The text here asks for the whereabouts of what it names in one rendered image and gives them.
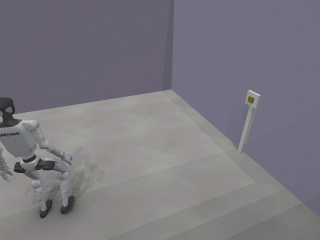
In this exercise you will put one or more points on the right robot hand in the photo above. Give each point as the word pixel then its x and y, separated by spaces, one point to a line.
pixel 67 158

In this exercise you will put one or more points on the button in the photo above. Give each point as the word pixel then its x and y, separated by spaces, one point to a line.
pixel 250 99

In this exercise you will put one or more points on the right robot forearm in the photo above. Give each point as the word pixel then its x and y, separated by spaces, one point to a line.
pixel 54 150

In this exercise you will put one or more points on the right robot shin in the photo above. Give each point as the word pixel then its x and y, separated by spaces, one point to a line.
pixel 65 186

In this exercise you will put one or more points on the robot left thigh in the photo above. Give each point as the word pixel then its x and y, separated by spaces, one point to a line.
pixel 35 175

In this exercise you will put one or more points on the left robot hand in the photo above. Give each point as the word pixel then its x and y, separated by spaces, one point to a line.
pixel 5 171

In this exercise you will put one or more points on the panel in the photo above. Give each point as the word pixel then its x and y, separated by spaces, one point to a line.
pixel 249 119

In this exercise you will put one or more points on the robot right upper arm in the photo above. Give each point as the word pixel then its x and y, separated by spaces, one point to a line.
pixel 33 126

